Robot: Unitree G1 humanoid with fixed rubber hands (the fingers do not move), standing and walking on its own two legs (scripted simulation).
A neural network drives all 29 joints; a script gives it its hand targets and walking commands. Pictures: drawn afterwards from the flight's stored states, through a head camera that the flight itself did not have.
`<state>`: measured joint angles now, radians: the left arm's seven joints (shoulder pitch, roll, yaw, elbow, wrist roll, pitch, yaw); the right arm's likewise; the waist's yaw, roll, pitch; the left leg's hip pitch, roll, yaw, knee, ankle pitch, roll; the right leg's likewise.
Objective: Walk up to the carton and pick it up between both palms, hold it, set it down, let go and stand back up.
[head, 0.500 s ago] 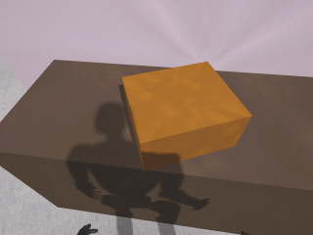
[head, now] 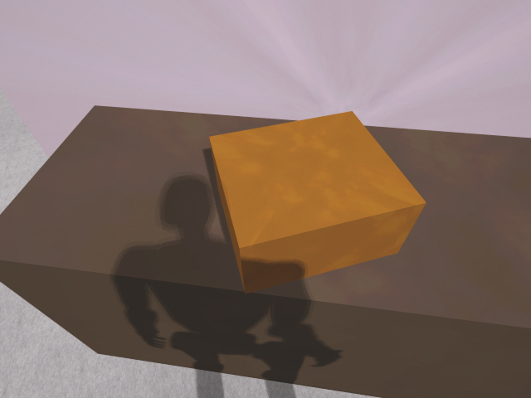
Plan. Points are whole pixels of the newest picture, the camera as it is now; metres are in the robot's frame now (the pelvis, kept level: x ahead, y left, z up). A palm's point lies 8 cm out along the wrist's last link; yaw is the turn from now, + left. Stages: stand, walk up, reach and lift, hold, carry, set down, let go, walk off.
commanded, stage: stand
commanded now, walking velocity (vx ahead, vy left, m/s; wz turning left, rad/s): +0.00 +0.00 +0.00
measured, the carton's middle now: (303, 194) +0.50 -0.05 -0.01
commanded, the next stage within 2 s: none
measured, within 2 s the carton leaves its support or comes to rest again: neither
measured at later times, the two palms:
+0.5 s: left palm out of the picture -0.02 +0.21 -0.14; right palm out of the picture -0.03 -0.21 -0.15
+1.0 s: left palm out of the picture -0.03 +0.21 -0.14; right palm out of the picture -0.04 -0.20 -0.15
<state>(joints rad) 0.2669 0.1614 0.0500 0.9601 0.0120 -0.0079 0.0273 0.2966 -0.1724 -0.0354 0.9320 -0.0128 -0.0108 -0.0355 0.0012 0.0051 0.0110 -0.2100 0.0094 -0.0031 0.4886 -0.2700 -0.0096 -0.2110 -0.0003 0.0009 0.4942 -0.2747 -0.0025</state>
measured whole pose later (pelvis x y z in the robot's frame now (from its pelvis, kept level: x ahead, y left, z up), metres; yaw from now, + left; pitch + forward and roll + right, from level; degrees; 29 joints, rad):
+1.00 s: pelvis -0.01 +0.00 +0.00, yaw +0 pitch -1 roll +0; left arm 0.30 0.12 0.01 1.15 0.01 -0.01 0.04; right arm 0.33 -0.11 0.00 1.15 -0.01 -0.01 -0.04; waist 0.00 0.01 0.02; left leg -0.19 0.01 -0.01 0.44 -0.23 -0.01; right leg -0.19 0.00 0.00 0.45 -0.24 0.00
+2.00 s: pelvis +0.00 +0.00 +0.00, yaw +0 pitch +0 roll +0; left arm 0.33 0.11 0.02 1.14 0.01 -0.01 0.03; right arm 0.34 -0.12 0.00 1.15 -0.01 -0.01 -0.04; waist 0.00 0.01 0.02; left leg -0.19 0.02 -0.01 0.44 -0.24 -0.02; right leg -0.19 0.01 0.00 0.44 -0.24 -0.01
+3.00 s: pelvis +0.01 +0.00 +0.00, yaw +0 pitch -1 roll +0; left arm 0.33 0.10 0.01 1.14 0.01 -0.02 0.04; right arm 0.34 -0.11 0.00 1.16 -0.01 -0.02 -0.04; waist 0.00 0.01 0.02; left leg -0.17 0.02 -0.01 0.42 -0.24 -0.02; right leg -0.16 0.01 0.00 0.42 -0.25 0.00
